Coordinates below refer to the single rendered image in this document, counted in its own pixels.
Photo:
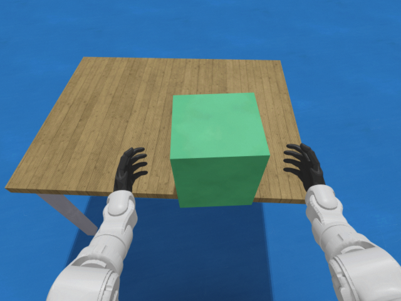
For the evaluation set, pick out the robot left upper arm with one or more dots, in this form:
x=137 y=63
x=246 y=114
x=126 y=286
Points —
x=86 y=284

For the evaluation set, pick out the robot right hand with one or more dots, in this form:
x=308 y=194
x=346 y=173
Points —
x=310 y=172

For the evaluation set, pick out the robot right upper arm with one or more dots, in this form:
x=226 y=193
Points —
x=365 y=275

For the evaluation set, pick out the robot right forearm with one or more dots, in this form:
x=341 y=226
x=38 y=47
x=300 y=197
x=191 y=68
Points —
x=330 y=229

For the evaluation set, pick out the carton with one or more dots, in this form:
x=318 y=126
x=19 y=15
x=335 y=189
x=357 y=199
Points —
x=218 y=149

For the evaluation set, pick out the robot left hand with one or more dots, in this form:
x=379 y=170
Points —
x=125 y=177

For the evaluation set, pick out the table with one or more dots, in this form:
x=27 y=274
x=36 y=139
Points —
x=111 y=104

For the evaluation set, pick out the robot left forearm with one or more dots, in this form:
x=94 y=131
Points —
x=110 y=245

